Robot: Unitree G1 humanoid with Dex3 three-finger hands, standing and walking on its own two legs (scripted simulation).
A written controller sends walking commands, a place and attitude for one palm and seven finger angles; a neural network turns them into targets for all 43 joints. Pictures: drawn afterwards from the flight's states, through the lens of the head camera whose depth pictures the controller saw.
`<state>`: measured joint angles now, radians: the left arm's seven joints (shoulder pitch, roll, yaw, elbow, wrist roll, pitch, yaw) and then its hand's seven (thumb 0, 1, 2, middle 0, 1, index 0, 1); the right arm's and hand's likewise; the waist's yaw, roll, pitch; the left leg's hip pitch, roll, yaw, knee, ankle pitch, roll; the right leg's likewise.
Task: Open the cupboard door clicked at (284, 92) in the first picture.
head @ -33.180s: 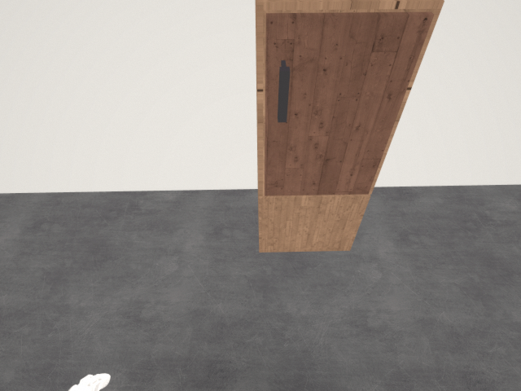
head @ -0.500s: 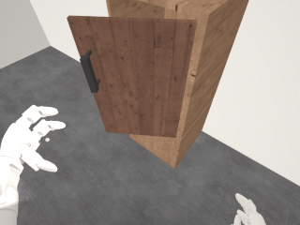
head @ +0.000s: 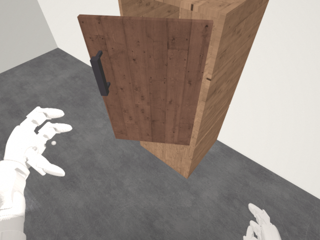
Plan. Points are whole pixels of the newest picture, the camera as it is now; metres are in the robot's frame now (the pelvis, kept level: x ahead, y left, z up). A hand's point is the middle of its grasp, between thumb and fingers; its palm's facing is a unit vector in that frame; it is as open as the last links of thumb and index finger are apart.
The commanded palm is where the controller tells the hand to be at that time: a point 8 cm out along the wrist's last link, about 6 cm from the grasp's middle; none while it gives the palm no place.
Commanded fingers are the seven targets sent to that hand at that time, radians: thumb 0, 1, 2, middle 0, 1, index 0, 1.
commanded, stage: move the hooked fingers beside the handle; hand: left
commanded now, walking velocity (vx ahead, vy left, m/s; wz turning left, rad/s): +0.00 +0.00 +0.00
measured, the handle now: (102, 73) +0.59 +0.23 +0.09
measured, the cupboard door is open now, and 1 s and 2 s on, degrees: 32 32 32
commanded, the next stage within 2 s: none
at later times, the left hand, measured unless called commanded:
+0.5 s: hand (67, 115) +0.39 +0.27 +0.10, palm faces -0.06 -1.00 -0.01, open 14.0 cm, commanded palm +0.37 +0.33 +0.10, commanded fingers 0.00 -0.50 0.30 -0.30 -1.20 -0.30 -1.20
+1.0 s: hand (75, 96) +0.47 +0.28 +0.10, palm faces -0.06 -1.00 +0.00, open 14.0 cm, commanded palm +0.45 +0.33 +0.09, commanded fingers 0.00 -0.50 0.30 -0.30 -1.20 -0.30 -1.20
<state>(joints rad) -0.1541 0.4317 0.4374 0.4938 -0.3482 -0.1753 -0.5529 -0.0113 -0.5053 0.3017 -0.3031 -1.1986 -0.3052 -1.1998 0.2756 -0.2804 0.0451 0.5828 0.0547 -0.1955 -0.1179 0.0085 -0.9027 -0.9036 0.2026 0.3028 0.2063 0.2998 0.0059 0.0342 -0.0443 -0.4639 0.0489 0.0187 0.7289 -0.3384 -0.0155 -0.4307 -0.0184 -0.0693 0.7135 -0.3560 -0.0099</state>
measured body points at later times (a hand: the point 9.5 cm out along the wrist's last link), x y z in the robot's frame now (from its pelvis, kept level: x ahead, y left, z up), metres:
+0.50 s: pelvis +0.00 +0.02 -0.01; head +0.05 +0.02 +0.44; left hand +0.39 +0.32 +0.10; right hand +0.08 -0.25 -0.11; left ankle +0.02 +0.13 -0.72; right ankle +0.01 -0.11 -0.72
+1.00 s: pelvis +0.00 +0.02 -0.02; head +0.10 +0.03 +0.42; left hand +0.46 +0.33 +0.10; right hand +0.04 -0.26 -0.12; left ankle +0.02 +0.13 -0.72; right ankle +0.01 -0.11 -0.72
